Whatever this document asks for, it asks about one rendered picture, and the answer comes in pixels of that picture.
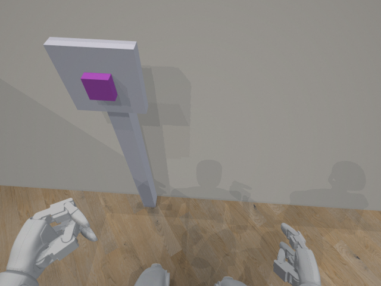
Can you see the left robot shin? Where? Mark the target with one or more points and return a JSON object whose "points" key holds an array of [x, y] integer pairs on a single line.
{"points": [[156, 265]]}

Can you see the panel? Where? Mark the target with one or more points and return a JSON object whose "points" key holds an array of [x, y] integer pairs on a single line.
{"points": [[74, 56]]}

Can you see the robot left hand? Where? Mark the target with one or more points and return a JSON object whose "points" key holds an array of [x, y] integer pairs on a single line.
{"points": [[29, 253]]}

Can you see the robot left forearm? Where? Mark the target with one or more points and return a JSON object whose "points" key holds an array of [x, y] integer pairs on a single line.
{"points": [[16, 278]]}

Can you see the left robot thigh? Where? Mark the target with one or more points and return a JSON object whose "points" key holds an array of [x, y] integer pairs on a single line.
{"points": [[154, 276]]}

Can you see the robot right hand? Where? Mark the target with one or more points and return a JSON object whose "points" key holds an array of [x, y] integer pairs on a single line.
{"points": [[301, 266]]}

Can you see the button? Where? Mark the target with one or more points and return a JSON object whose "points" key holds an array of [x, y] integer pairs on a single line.
{"points": [[99, 86]]}

